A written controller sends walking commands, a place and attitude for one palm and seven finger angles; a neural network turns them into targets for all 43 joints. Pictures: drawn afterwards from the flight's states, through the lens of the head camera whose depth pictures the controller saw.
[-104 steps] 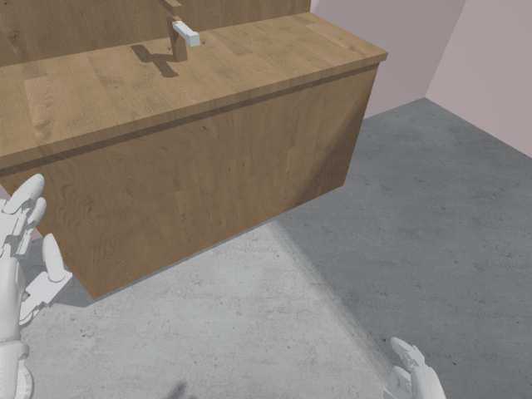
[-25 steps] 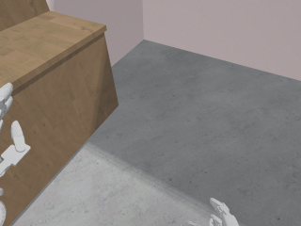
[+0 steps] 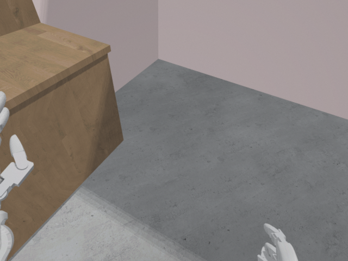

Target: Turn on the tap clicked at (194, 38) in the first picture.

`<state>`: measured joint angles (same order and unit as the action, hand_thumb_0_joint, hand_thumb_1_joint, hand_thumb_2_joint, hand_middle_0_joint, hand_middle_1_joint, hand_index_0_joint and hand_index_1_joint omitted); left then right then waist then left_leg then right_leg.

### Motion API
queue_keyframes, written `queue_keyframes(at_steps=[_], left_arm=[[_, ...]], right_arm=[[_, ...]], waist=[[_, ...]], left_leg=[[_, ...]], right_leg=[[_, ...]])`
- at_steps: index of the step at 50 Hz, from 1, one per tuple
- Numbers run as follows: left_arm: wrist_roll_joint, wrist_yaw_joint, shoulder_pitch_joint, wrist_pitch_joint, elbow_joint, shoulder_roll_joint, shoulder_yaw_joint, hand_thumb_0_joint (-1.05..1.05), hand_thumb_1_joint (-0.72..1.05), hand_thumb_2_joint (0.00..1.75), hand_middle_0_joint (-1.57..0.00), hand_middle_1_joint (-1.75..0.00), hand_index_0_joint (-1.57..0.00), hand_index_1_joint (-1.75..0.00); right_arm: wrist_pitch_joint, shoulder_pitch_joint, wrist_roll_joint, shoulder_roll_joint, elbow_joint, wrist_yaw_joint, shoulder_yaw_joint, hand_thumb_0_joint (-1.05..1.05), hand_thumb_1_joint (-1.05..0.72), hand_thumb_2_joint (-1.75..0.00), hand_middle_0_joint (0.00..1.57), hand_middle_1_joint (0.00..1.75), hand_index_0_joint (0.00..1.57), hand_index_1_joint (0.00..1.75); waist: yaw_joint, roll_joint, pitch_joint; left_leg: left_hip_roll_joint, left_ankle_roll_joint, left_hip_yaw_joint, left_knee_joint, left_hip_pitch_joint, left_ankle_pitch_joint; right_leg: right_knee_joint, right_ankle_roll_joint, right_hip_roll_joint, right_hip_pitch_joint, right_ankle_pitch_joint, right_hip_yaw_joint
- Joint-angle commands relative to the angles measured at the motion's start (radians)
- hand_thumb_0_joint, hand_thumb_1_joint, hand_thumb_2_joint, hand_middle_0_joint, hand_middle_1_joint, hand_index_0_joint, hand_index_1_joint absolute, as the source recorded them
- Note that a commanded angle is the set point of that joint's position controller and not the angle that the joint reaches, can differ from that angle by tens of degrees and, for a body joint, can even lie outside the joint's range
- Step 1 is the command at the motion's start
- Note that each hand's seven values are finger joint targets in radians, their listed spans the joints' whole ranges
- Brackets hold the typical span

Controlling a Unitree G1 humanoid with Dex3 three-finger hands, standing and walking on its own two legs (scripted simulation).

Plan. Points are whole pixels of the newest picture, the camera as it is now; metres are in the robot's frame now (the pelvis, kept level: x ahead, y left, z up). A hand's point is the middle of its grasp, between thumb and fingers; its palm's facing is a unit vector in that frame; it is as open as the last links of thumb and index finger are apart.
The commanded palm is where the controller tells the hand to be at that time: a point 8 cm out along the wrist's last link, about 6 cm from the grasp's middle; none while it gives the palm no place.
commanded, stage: walk to a spot facing it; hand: left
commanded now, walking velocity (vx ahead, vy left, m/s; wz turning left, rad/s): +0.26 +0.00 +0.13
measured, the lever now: out of the picture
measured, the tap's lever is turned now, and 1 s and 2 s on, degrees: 0 0 0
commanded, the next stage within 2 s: turn to face it in 0.12 s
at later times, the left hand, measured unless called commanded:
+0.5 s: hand (66, 135) +0.29 +0.22 +0.18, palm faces +0.51 -0.73 -0.45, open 7.4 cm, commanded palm +0.22 +0.26 +0.19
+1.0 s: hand (63, 169) +0.22 +0.20 +0.18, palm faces +0.73 -0.55 -0.40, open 7.4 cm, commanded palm +0.16 +0.21 +0.19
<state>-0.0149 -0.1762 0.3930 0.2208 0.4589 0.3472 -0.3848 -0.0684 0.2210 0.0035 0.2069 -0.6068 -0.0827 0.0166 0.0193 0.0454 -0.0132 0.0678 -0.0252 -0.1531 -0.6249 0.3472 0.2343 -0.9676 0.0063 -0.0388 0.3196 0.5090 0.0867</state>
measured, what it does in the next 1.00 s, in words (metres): walks ahead, turning left: right foot, then left foot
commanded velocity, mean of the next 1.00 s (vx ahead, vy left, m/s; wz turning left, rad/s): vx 0.04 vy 0.00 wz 0.52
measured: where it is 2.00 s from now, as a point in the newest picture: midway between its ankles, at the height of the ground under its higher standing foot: outside the picture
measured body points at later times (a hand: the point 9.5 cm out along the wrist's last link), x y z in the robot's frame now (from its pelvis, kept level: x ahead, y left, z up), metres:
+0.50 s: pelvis +0.11 -0.04 +0.01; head +0.16 -0.03 +0.45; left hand +0.26 +0.26 +0.21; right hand +0.31 -0.27 -0.08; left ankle +0.17 +0.08 -0.71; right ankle +0.08 -0.14 -0.72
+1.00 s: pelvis +0.13 -0.11 +0.01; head +0.16 -0.12 +0.46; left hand +0.18 +0.22 +0.20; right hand +0.38 -0.24 -0.09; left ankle +0.09 +0.01 -0.64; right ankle +0.17 -0.20 -0.72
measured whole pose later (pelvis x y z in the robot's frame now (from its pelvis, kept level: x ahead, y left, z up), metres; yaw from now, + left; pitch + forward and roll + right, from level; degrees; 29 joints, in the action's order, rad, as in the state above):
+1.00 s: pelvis +0.13 -0.11 +0.01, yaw +25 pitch -2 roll +2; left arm -0.04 -0.16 0.45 0.12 0.48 0.31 -0.33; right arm -0.06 0.19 0.00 0.21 -0.64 -0.07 -0.01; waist -0.03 -0.02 -0.06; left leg 0.01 0.06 -0.04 -1.10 0.52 0.44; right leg -0.57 0.01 -0.11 0.23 0.31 0.17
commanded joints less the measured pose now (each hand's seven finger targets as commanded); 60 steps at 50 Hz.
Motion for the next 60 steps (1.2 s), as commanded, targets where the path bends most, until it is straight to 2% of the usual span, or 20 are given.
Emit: queue_keyframes(at_steps=[1,8,9,10,11,16,22,24,25,26,27,33,40,41,43,44,49,57,58,60], left_arm=[[0.000,0.001,-0.029,0.069,0.343,0.196,-0.088,0.00,0.90,0.90,-0.20,-0.30,-0.20,-0.30],[-0.009,-0.009,0.009,0.027,0.221,0.146,-0.074,0.00,0.90,0.90,-0.20,-0.30,-0.20,-0.30],[-0.003,-0.008,-0.005,0.023,0.194,0.164,-0.082,0.00,0.90,0.90,-0.20,-0.30,-0.20,-0.30],[-0.002,-0.013,-0.021,0.015,0.175,0.207,-0.101,0.00,0.90,0.90,-0.20,-0.30,-0.20,-0.30],[-0.019,-0.011,-0.036,0.002,0.158,0.207,-0.106,0.00,0.90,0.90,-0.20,-0.30,-0.20,-0.30],[-0.001,-0.006,0.001,0.052,0.224,0.176,-0.082,0.00,0.90,0.90,-0.20,-0.30,-0.20,-0.30],[-0.008,-0.040,0.086,0.049,0.369,0.203,-0.129,0.00,0.90,0.90,-0.20,-0.30,-0.20,-0.30],[-0.017,-0.047,0.078,0.046,0.402,0.213,-0.136,0.00,0.90,0.90,-0.20,-0.30,-0.20,-0.30],[-0.024,-0.050,0.064,0.055,0.426,0.219,-0.138,0.00,0.90,0.90,-0.20,-0.30,-0.20,-0.30],[-0.037,-0.044,0.097,0.066,0.436,0.207,-0.127,0.00,0.90,0.90,-0.20,-0.30,-0.20,-0.30],[-0.029,-0.034,0.059,0.074,0.416,0.235,-0.145,0.00,0.90,0.90,-0.20,-0.30,-0.20,-0.30],[-0.046,0.008,0.193,0.045,0.413,0.205,-0.165,0.00,0.90,0.90,-0.20,-0.30,-0.20,-0.30],[-0.056,0.018,0.104,-0.004,0.299,0.162,-0.114,0.00,0.90,0.90,-0.20,-0.30,-0.20,-0.30],[-0.050,0.020,0.056,-0.010,0.296,0.166,-0.103,0.00,0.90,0.90,-0.20,-0.30,-0.20,-0.30],[-0.035,0.001,-0.017,-0.038,0.251,0.251,-0.122,0.00,0.90,0.90,-0.20,-0.30,-0.20,-0.30],[-0.051,-0.002,-0.036,-0.051,0.216,0.204,-0.085,0.00,0.90,0.90,-0.20,-0.30,-0.20,-0.30],[-0.014,-0.003,-0.052,-0.015,0.254,0.205,-0.075,0.00,0.90,0.90,-0.20,-0.30,-0.20,-0.30],[-0.026,-0.028,0.068,-0.002,0.320,0.169,-0.088,0.00,0.90,0.90,-0.20,-0.30,-0.20,-0.30],[-0.032,-0.028,0.044,0.001,0.335,0.176,-0.086,0.00,0.90,0.90,-0.20,-0.30,-0.20,-0.30],[-0.047,-0.018,0.013,0.034,0.400,0.193,-0.078,0.00,0.90,0.90,-0.20,-0.30,-0.20,-0.30]], right_arm=[[-0.074,-0.078,0.001,0.106,0.134,0.006,0.029,0.00,-0.90,-0.90,0.20,0.30,0.20,0.30],[-0.059,-0.073,-0.008,0.093,0.134,0.005,0.017,0.00,-0.90,-0.90,0.20,0.30,0.20,0.30],[-0.050,-0.070,-0.010,0.078,0.135,0.003,0.017,0.00,-0.90,-0.90,0.20,0.30,0.20,0.30],[-0.041,-0.065,-0.011,0.050,0.138,0.004,0.009,0.00,-0.90,-0.90,0.20,0.30,0.20,0.30],[-0.047,-0.120,-0.013,0.078,0.147,0.005,0.016,0.00,-0.90,-0.90,0.20,0.30,0.20,0.30],[-0.018,-0.143,-0.002,0.051,0.122,0.011,-0.008,0.00,-0.90,-0.90,0.20,0.30,0.20,0.30],[-0.014,-0.121,0.004,0.047,0.189,0.005,0.018,0.00,-0.90,-0.90,0.20,0.30,0.20,0.30],[-0.011,-0.076,0.000,0.059,0.193,-0.003,0.034,0.00,-0.90,-0.90,0.20,0.30,0.20,0.30],[-0.011,-0.067,-0.003,0.069,0.199,-0.006,0.042,0.00,-0.90,-0.90,0.20,0.30,0.20,0.30],[-0.022,-0.069,-0.009,0.104,0.203,0.000,0.056,0.00,-0.90,-0.90,0.20,0.30,0.20,0.30],[-0.038,-0.043,-0.010,0.117,0.194,0.023,0.054,0.00,-0.90,-0.90,0.20,0.30,0.20,0.30],[-0.055,-0.081,-0.024,0.114,0.171,0.049,0.061,0.00,-0.90,-0.90,0.20,0.30,0.20,0.30],[-0.086,-0.068,-0.025,0.113,0.169,0.026,0.037,0.00,-0.90,-0.90,0.20,0.30,0.20,0.30],[-0.081,-0.069,-0.029,0.104,0.171,0.022,0.032,0.00,-0.90,-0.90,0.20,0.30,0.20,0.30],[-0.072,-0.091,-0.025,0.062,0.179,0.015,0.016,0.00,-0.90,-0.90,0.20,0.30,0.20,0.30],[-0.081,-0.077,-0.018,0.099,0.152,0.010,0.033,0.00,-0.90,-0.90,0.20,0.30,0.20,0.30],[-0.052,-0.156,-0.002,0.061,0.151,-0.018,-0.002,0.00,-0.90,-0.90,0.20,0.30,0.20,0.30],[-0.018,-0.071,0.008,0.065,0.204,-0.007,0.016,0.00,-0.90,-0.90,0.20,0.30,0.20,0.30],[-0.015,-0.054,0.003,0.082,0.202,-0.006,0.028,0.00,-0.90,-0.90,0.20,0.30,0.20,0.30],[-0.038,-0.067,-0.007,0.138,0.224,0.004,0.045,0.00,-0.90,-0.90,0.20,0.30,0.20,0.30]], waist=[[-0.022,-0.259,0.062],[-0.016,-0.193,0.094],[-0.018,-0.056,0.087],[-0.022,0.223,0.076],[-0.048,0.270,0.059],[-0.029,0.114,0.060],[-0.050,0.112,0.167],[-0.001,0.047,0.232],[0.020,-0.080,0.270],[-0.002,-0.329,0.277],[-0.005,-0.309,0.247],[-0.019,-0.306,0.181],[-0.028,-0.248,0.144],[-0.032,-0.198,0.132],[-0.028,0.223,0.086],[-0.038,0.237,0.086],[-0.030,0.119,0.065],[-0.019,0.086,0.189],[0.004,0.037,0.204],[-0.016,-0.382,0.175]], left_leg=[[0.273,-0.165,0.379,0.345,-0.170,0.123],[0.154,-0.057,0.150,0.158,0.025,0.161],[0.091,-0.028,0.078,-0.014,0.112,0.223],[-0.026,0.018,0.001,-0.270,0.285,0.301],[-0.032,0.027,0.082,-0.456,0.357,0.322],[0.021,0.060,0.077,-0.402,0.300,0.225],[-0.056,0.050,-0.076,-0.024,0.068,0.075],[-0.095,0.042,-0.093,0.137,-0.152,-0.082],[-0.013,-0.001,0.017,0.181,-0.326,-0.257],[0.278,-0.151,0.422,0.183,-0.443,-0.759],[0.379,-0.247,0.622,0.198,-0.415,-0.938],[0.196,-0.137,0.318,0.243,-0.098,-0.374],[0.150,-0.085,0.323,0.196,-0.002,-0.161],[0.110,-0.054,0.280,0.131,0.017,-0.095],[-0.085,0.061,0.102,-0.306,0.224,0.281],[-0.066,0.065,0.163,-0.516,0.203,0.283],[-0.026,0.089,0.089,-0.453,0.164,0.227],[-0.070,0.055,0.007,0.115,-0.066,0.078],[-0.047,0.043,0.029,0.204,-0.168,-0.051],[0.315,-0.142,0.483,0.258,-0.324,-0.774]], right_leg=[[-0.022,-0.021,-0.056,0.220,-0.025,-0.035],[0.480,-0.031,0.000,-0.185,-0.157,0.089],[0.575,0.012,-0.102,-0.226,-0.101,-0.054],[0.687,0.105,-0.310,-0.291,-0.090,-0.367],[0.726,0.164,-0.395,-0.277,-0.136,-0.514],[0.549,0.115,-0.340,-0.337,-0.979,-0.070],[0.418,0.079,-0.313,-0.324,-1.048,0.060],[0.217,0.020,-0.279,-0.229,-1.004,0.109],[0.020,-0.024,-0.230,-0.083,-0.765,0.111],[-0.220,-0.087,-0.075,0.156,-0.050,0.079],[-0.320,-0.079,-0.026,0.232,0.199,-0.034],[-0.030,-0.093,-0.037,0.097,-0.054,-0.030],[0.423,-0.095,0.039,-0.132,-0.122,0.033],[0.537,-0.077,0.002,-0.161,-0.199,0.007],[0.708,0.085,-0.397,-0.158,-0.398,-0.421],[0.710,0.107,-0.423,-0.082,-0.425,-0.396],[0.588,0.081,-0.315,-0.165,-0.864,-0.038],[0.427,0.060,-0.292,-0.228,-0.784,0.004],[0.325,0.019,-0.262,-0.172,-0.716,0.023],[-0.006,-0.082,-0.049,0.180,0.048,0.035]])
